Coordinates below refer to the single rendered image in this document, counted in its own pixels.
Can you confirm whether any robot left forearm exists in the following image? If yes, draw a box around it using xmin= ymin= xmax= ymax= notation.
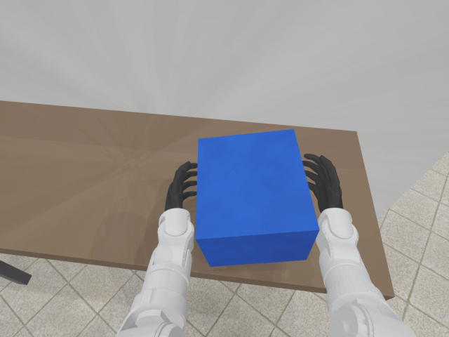
xmin=116 ymin=208 xmax=194 ymax=335

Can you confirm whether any left robot hand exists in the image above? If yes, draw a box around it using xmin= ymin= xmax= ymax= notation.
xmin=165 ymin=161 xmax=198 ymax=211

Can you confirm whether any left robot upper arm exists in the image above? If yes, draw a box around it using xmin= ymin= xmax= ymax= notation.
xmin=115 ymin=322 xmax=186 ymax=337

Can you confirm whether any right robot upper arm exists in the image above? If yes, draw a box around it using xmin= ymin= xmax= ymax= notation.
xmin=328 ymin=303 xmax=417 ymax=337

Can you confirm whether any right robot hand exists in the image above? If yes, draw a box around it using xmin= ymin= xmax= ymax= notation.
xmin=302 ymin=154 xmax=343 ymax=213

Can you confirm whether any table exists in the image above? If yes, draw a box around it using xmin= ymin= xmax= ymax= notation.
xmin=0 ymin=100 xmax=395 ymax=300

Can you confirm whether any carton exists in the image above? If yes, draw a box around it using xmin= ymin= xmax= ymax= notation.
xmin=196 ymin=129 xmax=320 ymax=267

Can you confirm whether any robot right forearm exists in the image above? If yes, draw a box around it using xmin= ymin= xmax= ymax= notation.
xmin=316 ymin=208 xmax=404 ymax=323

